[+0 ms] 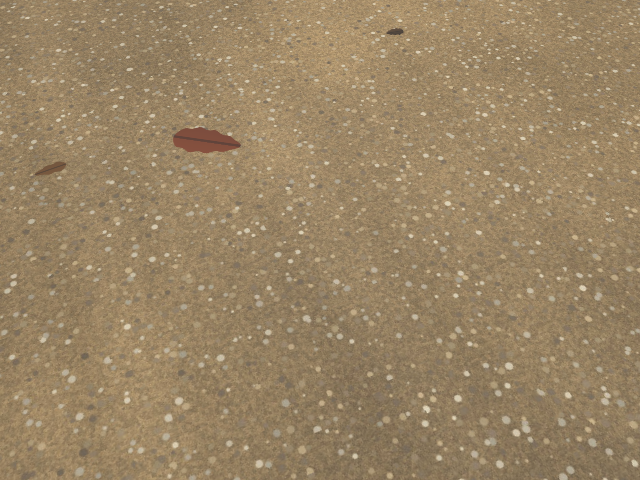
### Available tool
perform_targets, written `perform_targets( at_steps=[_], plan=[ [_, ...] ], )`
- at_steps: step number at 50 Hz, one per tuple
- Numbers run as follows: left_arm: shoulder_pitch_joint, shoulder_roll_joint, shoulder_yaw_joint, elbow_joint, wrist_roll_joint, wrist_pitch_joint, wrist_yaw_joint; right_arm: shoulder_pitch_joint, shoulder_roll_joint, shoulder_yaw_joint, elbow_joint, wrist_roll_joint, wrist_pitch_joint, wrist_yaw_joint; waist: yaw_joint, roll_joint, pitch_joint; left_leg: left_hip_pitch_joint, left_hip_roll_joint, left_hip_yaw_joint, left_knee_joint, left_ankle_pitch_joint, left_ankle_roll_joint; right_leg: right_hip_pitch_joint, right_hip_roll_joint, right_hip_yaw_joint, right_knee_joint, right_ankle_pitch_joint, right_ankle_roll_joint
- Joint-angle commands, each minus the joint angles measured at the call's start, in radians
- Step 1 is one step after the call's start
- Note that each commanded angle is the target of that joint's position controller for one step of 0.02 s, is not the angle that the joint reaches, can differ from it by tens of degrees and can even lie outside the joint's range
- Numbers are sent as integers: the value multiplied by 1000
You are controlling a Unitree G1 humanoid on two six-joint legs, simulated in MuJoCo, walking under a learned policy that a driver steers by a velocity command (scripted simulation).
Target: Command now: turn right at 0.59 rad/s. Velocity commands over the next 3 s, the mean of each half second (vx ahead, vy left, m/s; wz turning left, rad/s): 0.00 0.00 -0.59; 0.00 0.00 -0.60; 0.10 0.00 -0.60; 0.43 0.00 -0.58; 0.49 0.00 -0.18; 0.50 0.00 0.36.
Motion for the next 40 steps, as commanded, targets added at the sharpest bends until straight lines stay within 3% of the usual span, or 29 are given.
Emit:
perform_targets(
  at_steps=[1,2,3,4,5,6,7,8,10,14,16,21,23,24,25,26,27,28,29,30,32,35,40],
  plan=[
    [-25,164,43,-62,-3,-2,-6,60,-83,-14,-69,9,-23,-8,-31,-111,-111,69,-30,4,-152,18,23,110,-256,343,-80,271,-138],
    [-55,161,42,-67,-10,1,-6,105,-79,-12,-61,9,-29,-12,-63,-101,-109,159,-34,13,-287,95,31,65,-223,334,-60,222,-100],
    [-68,138,36,-76,-19,1,-3,142,-108,-19,-56,0,-36,-19,-79,-62,-107,272,26,-34,-426,153,46,-23,-171,304,-18,89,-43],
    [-18,61,19,-84,-21,-2,0,133,-196,-34,-71,-18,-37,-28,-42,142,-112,361,273,-264,-536,78,101,-150,-56,158,172,-210,20],
    [8,84,26,-84,-7,-4,10,34,-269,-46,-110,-23,-30,-23,-19,252,-60,262,444,-456,-565,193,218,-283,77,-43,367,-411,50],
    [-15,146,39,-81,21,-2,7,46,-220,-39,-113,-29,-29,-15,-26,178,-52,179,455,-415,-534,292,277,-235,-14,-27,544,-400,57],
    [-3,153,47,-61,16,2,-3,-9,-147,-19,-122,-20,-31,-9,7,115,-30,144,376,-300,-516,338,255,-210,-27,-19,618,-334,59],
    [28,144,47,-41,11,10,-13,-57,-119,-11,-135,-18,-31,-5,29,106,-14,137,300,-186,-500,376,217,-204,-29,-34,674,-274,68],
    [52,132,42,-30,5,22,-34,-57,-117,-8,-147,-19,-34,-11,20,156,-36,212,242,-77,-468,489,199,-239,-35,-67,724,-226,96],
    [-39,106,25,-66,-3,33,-44,64,-143,-21,-120,-18,-36,-11,-52,148,-51,360,282,-42,-430,591,229,-289,-66,-101,614,-237,135],
    [-62,96,17,-80,-4,37,-47,84,-158,-28,-112,-21,-35,-7,-65,164,-57,381,303,-27,-418,601,235,-262,-85,-118,530,-258,135],
    [-81,87,2,-113,-17,35,-52,62,-196,-42,-110,-26,-33,17,-67,206,-73,299,321,45,-366,631,217,-68,-95,-202,304,-294,92],
    [-67,89,1,-120,-19,28,-49,59,-211,-47,-106,-20,-29,24,-56,208,-82,288,331,56,-322,630,198,-10,-88,-223,201,-261,69],
    [-41,84,0,-115,-13,21,-45,46,-214,-48,-105,-11,-26,25,-30,188,-87,257,323,83,-272,594,169,54,-79,-232,91,-184,54],
    [-10,92,1,-106,-2,10,-36,55,-208,-48,-97,-6,-22,26,-5,137,-93,193,306,121,-195,506,115,147,-74,-208,-45,-60,39],
    [26,166,17,-103,17,-6,-23,90,-171,-41,-100,-10,-17,30,3,-56,-102,33,237,198,15,277,44,271,-213,26,-177,3,6],
    [44,328,53,-123,-1,-14,-20,44,-88,-13,-184,-18,-7,28,-6,-312,-65,-240,46,210,183,-224,-22,298,-493,414,-170,420,-145],
    [120,288,56,-105,-11,-14,-19,-10,-133,-19,-177,-24,8,13,63,-161,-107,-231,64,57,330,-241,-18,293,-495,361,-130,476,-235],
    [75,234,37,-103,-12,-12,-14,-2,-137,-22,-166,-10,14,16,24,-122,-70,-237,76,29,373,-167,-11,255,-436,274,-126,431,-230],
    [-3,190,22,-113,-12,-6,-9,11,-145,-26,-150,-1,9,20,-13,-95,-30,-222,91,11,345,-72,-6,209,-361,202,-142,345,-186],
    [-67,157,10,-128,-17,-4,2,50,-169,-35,-127,-23,4,26,-39,-124,-48,-190,80,25,336,25,-14,208,-279,142,-139,363,-146],
    [-24,174,14,-118,-18,-11,-3,60,-152,-31,-122,-19,12,32,-32,-81,-84,-185,62,22,323,52,-26,228,-271,157,-132,365,-151],
    [33,191,22,-106,-8,-10,-3,8,-144,-26,-143,-18,18,22,1,-103,-58,-212,47,3,197,36,-30,233,-273,255,-136,215,-171]
  ],
)
Next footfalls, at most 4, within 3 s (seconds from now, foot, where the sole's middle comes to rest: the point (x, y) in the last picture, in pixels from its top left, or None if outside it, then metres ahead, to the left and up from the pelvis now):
0.08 left None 0.04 0.11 -0.78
0.52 right None -0.03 -0.10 -0.78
1.06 left None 0.09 0.05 -0.78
1.56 right None -0.06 -0.13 -0.78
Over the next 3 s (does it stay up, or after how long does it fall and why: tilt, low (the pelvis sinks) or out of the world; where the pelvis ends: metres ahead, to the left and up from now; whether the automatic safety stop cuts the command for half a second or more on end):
stays up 0.24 -0.76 -0.01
